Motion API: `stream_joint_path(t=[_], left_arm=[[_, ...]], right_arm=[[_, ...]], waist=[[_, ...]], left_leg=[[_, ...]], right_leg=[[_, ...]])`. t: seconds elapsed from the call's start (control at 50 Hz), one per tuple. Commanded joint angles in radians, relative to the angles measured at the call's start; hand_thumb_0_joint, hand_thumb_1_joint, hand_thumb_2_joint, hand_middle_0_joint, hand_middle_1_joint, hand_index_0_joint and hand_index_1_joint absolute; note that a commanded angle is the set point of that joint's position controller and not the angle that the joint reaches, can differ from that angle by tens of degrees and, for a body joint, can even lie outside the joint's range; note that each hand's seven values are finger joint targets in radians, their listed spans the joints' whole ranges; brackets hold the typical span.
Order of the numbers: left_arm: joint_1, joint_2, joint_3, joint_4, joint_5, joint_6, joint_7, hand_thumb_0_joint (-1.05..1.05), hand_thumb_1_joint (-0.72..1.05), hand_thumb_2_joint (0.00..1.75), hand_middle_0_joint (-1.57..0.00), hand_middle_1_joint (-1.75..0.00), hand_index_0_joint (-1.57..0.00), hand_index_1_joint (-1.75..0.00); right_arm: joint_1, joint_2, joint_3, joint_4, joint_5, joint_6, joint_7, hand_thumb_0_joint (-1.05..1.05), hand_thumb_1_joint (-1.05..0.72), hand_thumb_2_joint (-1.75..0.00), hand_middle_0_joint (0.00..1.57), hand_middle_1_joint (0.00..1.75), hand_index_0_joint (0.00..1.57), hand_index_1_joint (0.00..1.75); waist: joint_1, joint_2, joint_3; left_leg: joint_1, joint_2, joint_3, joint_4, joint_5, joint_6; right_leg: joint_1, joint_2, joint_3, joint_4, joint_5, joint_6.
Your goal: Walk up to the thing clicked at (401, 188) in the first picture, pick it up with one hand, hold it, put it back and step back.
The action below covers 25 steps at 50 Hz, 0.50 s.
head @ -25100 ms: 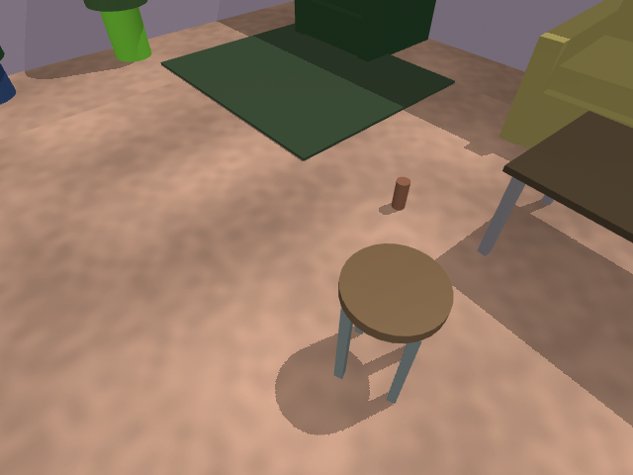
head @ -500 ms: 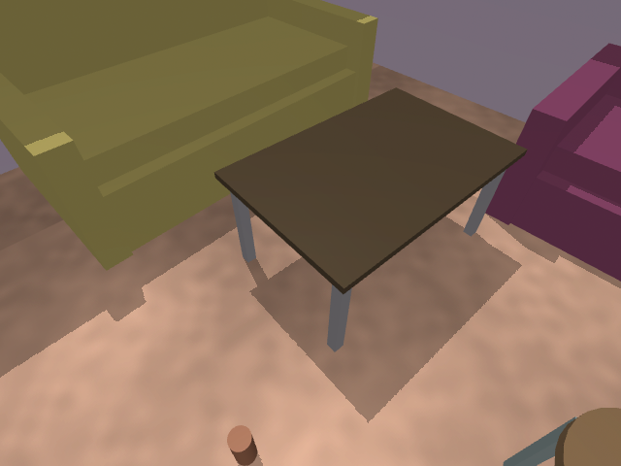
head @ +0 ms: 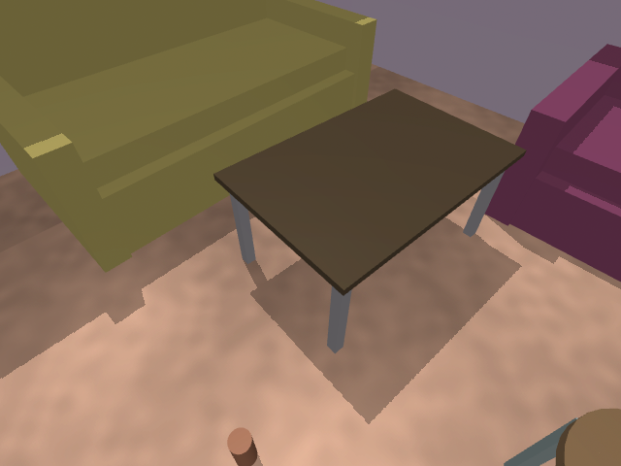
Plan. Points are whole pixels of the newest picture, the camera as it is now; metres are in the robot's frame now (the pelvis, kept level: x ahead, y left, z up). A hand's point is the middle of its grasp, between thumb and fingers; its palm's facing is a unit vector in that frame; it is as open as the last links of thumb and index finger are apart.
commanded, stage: stand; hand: left
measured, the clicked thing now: (243, 448) +0.33 +0.21 -0.71
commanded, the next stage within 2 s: go down in 0.36 s
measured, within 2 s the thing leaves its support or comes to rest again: neither
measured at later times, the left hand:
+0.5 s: hand out of the picture +0.07 +0.25 -0.16, palm faces +0.00 -0.94 -0.34, open 7.4 cm
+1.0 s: hand out of the picture +0.14 +0.28 -0.19, palm faces +0.06 -0.94 -0.33, open 16.2 cm
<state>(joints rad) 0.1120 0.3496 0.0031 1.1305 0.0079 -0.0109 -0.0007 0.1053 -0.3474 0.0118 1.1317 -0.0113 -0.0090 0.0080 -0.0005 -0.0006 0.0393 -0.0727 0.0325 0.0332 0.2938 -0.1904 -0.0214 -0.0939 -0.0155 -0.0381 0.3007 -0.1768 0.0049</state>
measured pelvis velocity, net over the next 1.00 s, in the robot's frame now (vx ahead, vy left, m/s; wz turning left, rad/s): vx -0.01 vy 0.02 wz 0.00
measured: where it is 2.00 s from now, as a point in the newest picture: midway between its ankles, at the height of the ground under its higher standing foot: outside the picture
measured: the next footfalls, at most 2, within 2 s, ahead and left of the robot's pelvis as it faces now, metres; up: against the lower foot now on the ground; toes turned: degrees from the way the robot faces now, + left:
none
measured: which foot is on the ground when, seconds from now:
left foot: down 0.00-1.00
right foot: down 0.00-1.00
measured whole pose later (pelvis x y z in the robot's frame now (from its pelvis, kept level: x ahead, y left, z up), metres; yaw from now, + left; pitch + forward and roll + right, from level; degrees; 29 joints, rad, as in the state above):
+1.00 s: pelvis -0.01 +0.02 -0.06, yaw +0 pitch +13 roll -1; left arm 0.14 0.33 0.21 0.69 0.05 0.12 -0.05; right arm 0.26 -0.24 -0.03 0.65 0.02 -0.09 -0.03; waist -0.03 0.00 -0.08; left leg -0.67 0.03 0.02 0.90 -0.45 0.00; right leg -0.67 -0.03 -0.04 0.86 -0.41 0.02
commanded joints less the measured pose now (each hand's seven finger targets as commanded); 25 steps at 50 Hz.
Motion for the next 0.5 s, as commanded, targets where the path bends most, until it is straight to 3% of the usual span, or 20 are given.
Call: stream_joint_path(t=[0.0, 0.28, 0.42, 0.44, 0.46, 0.48], left_arm=[[-0.045, 0.216, 0.037, -0.054, 0.000, -0.018, 0.012, 0.00, 0.90, 0.90, -0.20, -0.30, -0.20, -0.30], [-0.029, 0.219, 0.036, -0.053, 0.000, -0.020, 0.011, 0.00, 0.90, 0.90, -0.20, -0.30, -0.20, -0.30], [-0.033, 0.221, 0.036, -0.054, 0.000, -0.022, 0.012, 0.00, 0.90, 0.90, -0.20, -0.30, -0.20, -0.30], [-0.027, 0.218, 0.035, -0.053, 0.000, -0.022, 0.012, 0.00, 0.82, 0.82, -0.23, -0.22, -0.19, -0.22], [-0.378, 0.042, 0.040, -0.404, -0.051, -0.109, 0.027, 0.00, 0.74, 0.74, -0.15, -0.14, -0.11, -0.14], [-0.463, 0.098, 0.055, -0.318, -0.048, -0.094, 0.030, 0.00, 0.66, 0.66, -0.07, -0.06, -0.03, -0.06]], right_arm=[[-0.031, -0.215, -0.044, -0.057, -0.001, -0.019, -0.019, 0.00, -0.90, -0.90, 0.20, 0.30, 0.20, 0.30], [-0.027, -0.219, -0.047, -0.054, 0.001, -0.020, -0.017, 0.00, -0.90, -0.90, 0.20, 0.30, 0.20, 0.30], [-0.023, -0.215, -0.047, -0.056, 0.000, -0.020, -0.017, 0.00, -0.90, -0.90, 0.20, 0.30, 0.20, 0.30], [-0.030, -0.219, -0.048, -0.057, 0.002, -0.019, -0.018, 0.00, -0.96, -0.92, 0.21, 0.30, 0.21, 0.30], [0.003, -0.046, -0.009, -0.327, 0.072, -0.065, -0.038, 0.00, -0.98, -0.92, 0.20, 0.30, 0.20, 0.30], [0.051, -0.073, -0.010, -0.276, 0.075, -0.062, -0.048, 0.00, -0.97, -0.92, 0.20, 0.30, 0.20, 0.30]], waist=[[-0.002, 0.013, -0.069], [0.000, 0.011, -0.066], [-0.001, 0.002, -0.076], [0.002, 0.009, -0.071], [-0.118, 0.026, 0.026], [-0.086, -0.008, -0.012]], left_leg=[[-0.004, 0.115, -0.085, -0.043, 0.174, 0.031], [0.004, 0.114, -0.089, -0.042, 0.158, 0.030], [0.009, 0.116, -0.086, -0.037, 0.195, 0.034], [0.016, 0.117, -0.088, -0.034, 0.206, 0.035], [-0.140, -0.040, 0.026, 0.040, 0.045, 0.035], [-0.136, -0.040, 0.021, 0.052, 0.018, 0.041]], right_leg=[[0.020, -0.131, 0.098, -0.036, 0.188, -0.027], [0.008, -0.130, 0.102, -0.043, 0.161, -0.025], [0.021, -0.132, 0.100, -0.031, 0.207, -0.026], [0.017, -0.130, 0.097, -0.030, 0.217, -0.025], [-0.203, 0.001, 0.024, 0.025, 0.105, -0.011], [-0.150, -0.001, 0.012, 0.026, 0.055, -0.008]])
